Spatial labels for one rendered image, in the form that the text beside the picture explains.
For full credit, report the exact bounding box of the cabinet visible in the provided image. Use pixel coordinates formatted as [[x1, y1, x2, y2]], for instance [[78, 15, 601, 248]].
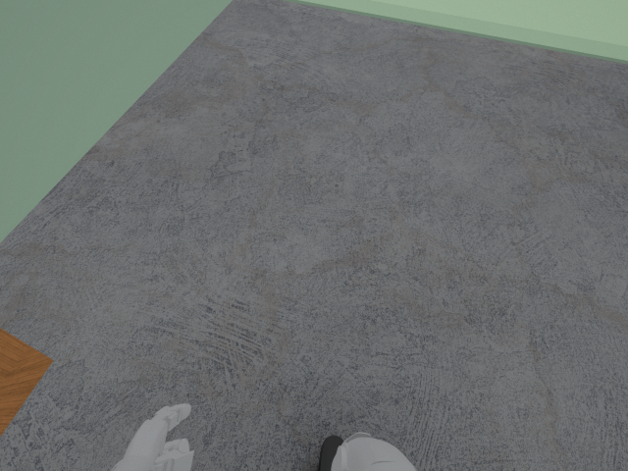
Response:
[[0, 328, 53, 437]]

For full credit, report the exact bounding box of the robot right thigh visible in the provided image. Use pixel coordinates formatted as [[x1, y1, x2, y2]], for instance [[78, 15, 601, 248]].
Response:
[[336, 438, 417, 471]]

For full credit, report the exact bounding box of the right robot foot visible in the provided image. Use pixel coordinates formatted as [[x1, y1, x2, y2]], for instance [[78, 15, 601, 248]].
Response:
[[318, 435, 343, 471]]

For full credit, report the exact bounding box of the left robot hand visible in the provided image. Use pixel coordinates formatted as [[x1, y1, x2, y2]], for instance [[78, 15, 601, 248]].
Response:
[[124, 403, 194, 471]]

